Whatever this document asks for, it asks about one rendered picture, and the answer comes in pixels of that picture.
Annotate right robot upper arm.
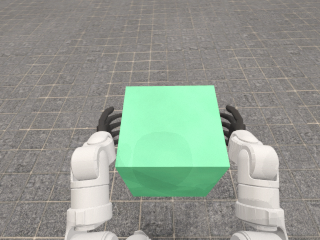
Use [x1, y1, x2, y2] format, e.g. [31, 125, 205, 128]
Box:
[230, 230, 282, 240]

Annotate right robot forearm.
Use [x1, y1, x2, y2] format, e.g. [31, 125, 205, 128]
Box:
[228, 130, 288, 240]

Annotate robot left hand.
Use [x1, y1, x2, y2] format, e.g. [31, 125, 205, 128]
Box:
[96, 106, 123, 145]

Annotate left robot forearm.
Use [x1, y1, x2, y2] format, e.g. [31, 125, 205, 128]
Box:
[64, 131, 116, 240]

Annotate left robot shin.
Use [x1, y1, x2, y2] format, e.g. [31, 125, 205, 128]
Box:
[133, 230, 147, 237]

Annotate carton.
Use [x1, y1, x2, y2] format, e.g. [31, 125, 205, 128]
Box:
[115, 85, 230, 197]

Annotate robot right hand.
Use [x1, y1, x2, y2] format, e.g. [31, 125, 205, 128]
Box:
[219, 105, 246, 146]

